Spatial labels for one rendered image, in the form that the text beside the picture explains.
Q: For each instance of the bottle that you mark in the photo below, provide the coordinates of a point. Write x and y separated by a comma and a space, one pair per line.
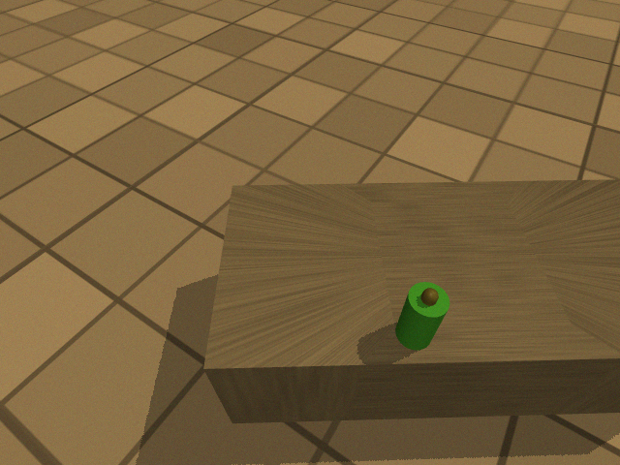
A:
425, 307

